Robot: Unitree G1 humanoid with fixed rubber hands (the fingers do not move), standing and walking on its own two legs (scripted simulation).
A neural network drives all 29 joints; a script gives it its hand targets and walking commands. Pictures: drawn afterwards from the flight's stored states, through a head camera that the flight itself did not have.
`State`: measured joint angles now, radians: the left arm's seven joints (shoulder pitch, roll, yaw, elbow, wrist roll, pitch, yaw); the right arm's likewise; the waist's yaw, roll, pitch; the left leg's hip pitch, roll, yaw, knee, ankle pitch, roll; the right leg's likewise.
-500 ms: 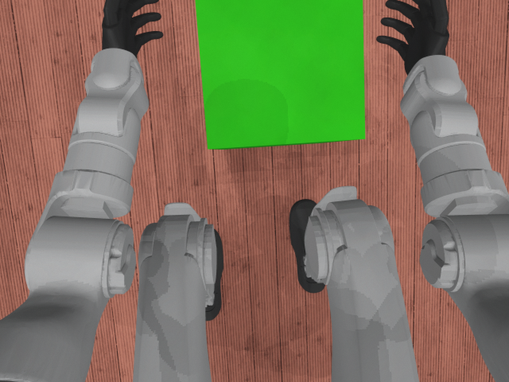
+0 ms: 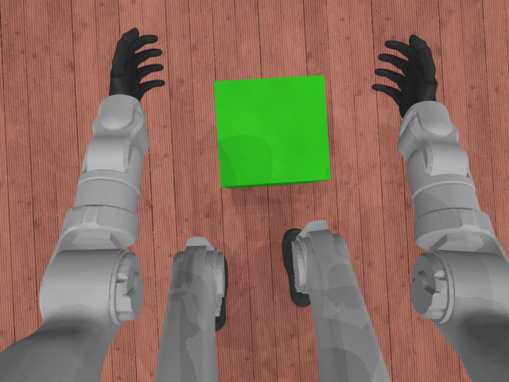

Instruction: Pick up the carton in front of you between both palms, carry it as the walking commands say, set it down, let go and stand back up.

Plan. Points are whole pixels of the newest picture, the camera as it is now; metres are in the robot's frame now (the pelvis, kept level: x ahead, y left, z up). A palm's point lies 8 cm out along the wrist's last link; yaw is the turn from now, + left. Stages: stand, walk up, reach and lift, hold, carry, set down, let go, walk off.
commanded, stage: set down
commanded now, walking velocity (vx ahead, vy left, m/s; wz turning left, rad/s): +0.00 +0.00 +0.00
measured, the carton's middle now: (268, 141) +0.47 -0.06 -0.39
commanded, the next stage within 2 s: let go in 0.32 s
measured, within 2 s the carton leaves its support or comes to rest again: neither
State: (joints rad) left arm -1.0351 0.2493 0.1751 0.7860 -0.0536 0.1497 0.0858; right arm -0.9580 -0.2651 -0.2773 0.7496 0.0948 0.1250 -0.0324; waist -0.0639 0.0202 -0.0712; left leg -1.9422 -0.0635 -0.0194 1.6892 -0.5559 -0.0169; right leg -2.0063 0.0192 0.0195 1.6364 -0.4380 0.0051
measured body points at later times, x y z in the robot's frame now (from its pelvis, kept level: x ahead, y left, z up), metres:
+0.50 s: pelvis +0.04 -0.01 +0.14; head +0.30 -0.02 +0.50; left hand +0.50 +0.16 +0.02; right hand +0.46 -0.25 +0.02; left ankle +0.07 +0.12 -0.48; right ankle +0.11 -0.12 -0.48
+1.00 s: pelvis +0.10 -0.01 +0.24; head +0.22 -0.01 +0.68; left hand +0.35 +0.21 +0.14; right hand +0.31 -0.25 +0.15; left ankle +0.07 +0.12 -0.48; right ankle +0.11 -0.12 -0.48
